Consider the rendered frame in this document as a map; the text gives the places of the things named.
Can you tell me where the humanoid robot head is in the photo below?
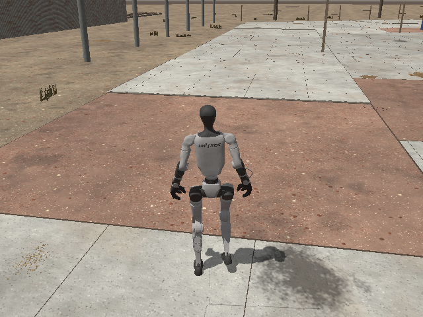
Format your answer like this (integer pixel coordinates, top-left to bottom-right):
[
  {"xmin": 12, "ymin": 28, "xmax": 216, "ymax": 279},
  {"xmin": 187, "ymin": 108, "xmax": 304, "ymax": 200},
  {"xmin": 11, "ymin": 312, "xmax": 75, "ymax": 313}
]
[{"xmin": 198, "ymin": 105, "xmax": 220, "ymax": 137}]

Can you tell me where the robot left forearm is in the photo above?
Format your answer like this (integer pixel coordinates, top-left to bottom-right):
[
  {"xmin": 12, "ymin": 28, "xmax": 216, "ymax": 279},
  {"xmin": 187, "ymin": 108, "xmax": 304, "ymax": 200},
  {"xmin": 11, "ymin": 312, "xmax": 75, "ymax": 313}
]
[{"xmin": 171, "ymin": 161, "xmax": 184, "ymax": 188}]

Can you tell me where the robot right foot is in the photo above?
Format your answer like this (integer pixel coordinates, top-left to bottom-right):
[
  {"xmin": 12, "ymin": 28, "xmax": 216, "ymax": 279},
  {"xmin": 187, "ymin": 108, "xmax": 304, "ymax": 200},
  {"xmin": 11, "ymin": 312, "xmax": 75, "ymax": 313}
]
[{"xmin": 221, "ymin": 252, "xmax": 232, "ymax": 265}]

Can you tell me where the right robot hand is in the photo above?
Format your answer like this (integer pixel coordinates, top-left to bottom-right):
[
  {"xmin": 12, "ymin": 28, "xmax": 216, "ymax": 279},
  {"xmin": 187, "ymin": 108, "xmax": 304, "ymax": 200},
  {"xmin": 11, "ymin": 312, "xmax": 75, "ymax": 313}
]
[{"xmin": 237, "ymin": 183, "xmax": 252, "ymax": 197}]

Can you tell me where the robot left upper arm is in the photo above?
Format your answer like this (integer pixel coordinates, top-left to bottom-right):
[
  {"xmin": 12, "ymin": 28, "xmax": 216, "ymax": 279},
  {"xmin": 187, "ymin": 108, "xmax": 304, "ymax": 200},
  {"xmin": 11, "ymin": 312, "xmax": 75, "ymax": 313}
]
[{"xmin": 178, "ymin": 134, "xmax": 196, "ymax": 172}]

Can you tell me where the left robot hand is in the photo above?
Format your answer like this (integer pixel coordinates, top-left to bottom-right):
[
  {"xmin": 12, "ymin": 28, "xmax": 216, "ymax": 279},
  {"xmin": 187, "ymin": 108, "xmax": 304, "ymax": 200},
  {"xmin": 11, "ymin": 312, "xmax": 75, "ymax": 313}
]
[{"xmin": 170, "ymin": 186, "xmax": 186, "ymax": 200}]

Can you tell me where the robot right forearm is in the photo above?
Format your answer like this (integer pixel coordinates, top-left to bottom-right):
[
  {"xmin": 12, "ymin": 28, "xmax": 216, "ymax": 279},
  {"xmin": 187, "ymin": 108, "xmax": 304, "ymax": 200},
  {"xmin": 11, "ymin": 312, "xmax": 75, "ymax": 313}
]
[{"xmin": 236, "ymin": 158, "xmax": 250, "ymax": 185}]

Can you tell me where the robot right upper arm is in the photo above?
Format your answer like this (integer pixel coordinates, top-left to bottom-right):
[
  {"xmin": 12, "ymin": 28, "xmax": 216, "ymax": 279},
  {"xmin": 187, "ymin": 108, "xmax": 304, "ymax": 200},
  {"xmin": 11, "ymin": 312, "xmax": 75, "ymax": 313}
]
[{"xmin": 223, "ymin": 133, "xmax": 242, "ymax": 169}]

